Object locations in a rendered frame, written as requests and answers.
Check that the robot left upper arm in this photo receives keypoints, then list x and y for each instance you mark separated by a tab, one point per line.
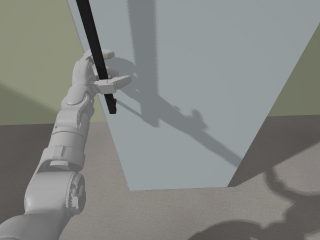
53	197

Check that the robot left hand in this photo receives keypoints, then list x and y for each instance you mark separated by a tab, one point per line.
83	74

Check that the fridge door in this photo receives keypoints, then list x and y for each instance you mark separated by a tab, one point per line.
205	75

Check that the handle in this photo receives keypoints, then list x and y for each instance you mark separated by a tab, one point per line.
94	44

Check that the left robot forearm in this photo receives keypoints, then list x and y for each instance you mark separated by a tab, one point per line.
65	152

